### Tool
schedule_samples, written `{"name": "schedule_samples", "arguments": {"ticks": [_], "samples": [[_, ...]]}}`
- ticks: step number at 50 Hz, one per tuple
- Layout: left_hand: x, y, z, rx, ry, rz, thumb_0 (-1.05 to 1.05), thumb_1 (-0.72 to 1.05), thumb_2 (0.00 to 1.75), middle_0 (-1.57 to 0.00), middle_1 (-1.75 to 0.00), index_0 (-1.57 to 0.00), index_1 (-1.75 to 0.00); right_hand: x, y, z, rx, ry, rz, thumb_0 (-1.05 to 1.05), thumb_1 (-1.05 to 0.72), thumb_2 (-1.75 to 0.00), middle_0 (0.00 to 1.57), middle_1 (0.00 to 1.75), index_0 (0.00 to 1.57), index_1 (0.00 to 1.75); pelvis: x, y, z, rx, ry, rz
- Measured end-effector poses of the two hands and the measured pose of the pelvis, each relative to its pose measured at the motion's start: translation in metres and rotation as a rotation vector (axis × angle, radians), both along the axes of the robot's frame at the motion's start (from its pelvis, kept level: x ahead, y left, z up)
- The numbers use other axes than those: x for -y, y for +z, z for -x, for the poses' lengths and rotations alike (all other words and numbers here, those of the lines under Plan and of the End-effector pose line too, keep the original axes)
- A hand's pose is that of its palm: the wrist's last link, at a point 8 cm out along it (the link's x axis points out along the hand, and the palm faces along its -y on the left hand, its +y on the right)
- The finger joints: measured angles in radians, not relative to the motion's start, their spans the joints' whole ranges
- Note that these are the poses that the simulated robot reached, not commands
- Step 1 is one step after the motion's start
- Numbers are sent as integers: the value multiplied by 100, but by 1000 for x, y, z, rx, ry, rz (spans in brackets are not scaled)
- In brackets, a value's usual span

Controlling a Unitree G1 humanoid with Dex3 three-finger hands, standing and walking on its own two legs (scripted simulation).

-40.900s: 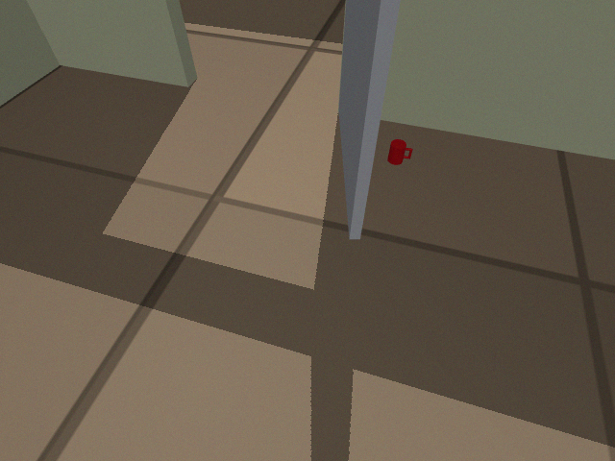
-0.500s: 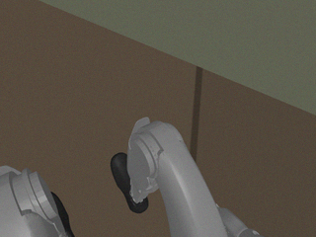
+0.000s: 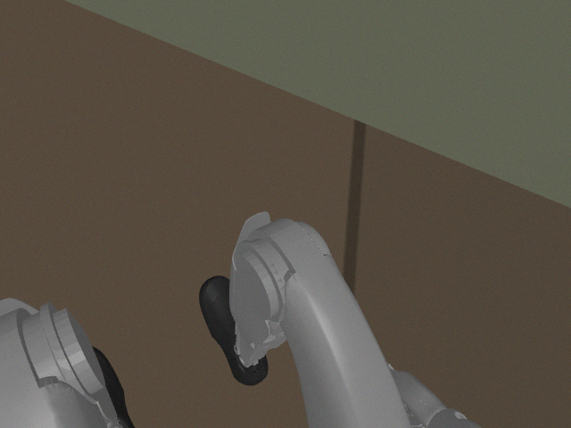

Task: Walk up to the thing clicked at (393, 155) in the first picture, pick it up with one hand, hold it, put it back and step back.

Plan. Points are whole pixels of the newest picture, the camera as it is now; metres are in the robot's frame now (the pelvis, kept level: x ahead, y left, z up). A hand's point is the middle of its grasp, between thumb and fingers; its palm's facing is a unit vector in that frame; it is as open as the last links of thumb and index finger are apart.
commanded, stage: close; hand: left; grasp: from above
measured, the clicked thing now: out of the picture +0.48 +0.35 -0.26
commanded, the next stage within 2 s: settle in 0.42 s
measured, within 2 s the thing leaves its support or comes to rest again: leaves its support in 0.88 s
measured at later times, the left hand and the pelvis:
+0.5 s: hand out of the picture +0.47 +0.37 -0.22, palm faces -0.42 -0.14 -0.90, open 10.4 cm; pelvis +0.00 +0.00 +0.00, yaw +0 degrees
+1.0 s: hand out of the picture +0.47 +0.38 -0.20, palm faces -0.39 -0.12 -0.91, open 10.3 cm; pelvis +0.00 +0.00 +0.01, yaw +1 degrees
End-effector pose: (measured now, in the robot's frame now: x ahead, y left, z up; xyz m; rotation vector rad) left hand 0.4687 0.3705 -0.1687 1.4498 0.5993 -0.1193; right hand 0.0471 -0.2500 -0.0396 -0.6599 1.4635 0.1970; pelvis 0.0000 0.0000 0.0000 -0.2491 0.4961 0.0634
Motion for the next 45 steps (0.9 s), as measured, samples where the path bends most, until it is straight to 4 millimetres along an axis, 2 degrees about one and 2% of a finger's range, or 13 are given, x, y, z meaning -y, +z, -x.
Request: {"name": "schedule_samples", "arguments": {"ticks": [17,34,45], "samples": [[-1,2,-1,1,-7,5,1,-6,78,-51,-102,-44,-97,-4,0,0,8,1,0,0,-91,-90,21,30,20,30,-2,0,0,5,-3,7],[-1,3,-3,10,7,-1,1,-10,79,-58,-95,-51,-95,-4,0,2,6,-1,-1,0,-91,-91,21,30,20,30,-1,0,1,1,0,5],[-5,12,-3,12,-4,-9,1,-10,77,-61,-92,-53,-91,7,4,3,-14,-29,21,0,-92,-91,21,30,20,30,1,2,-1,-20,7,-2]]}}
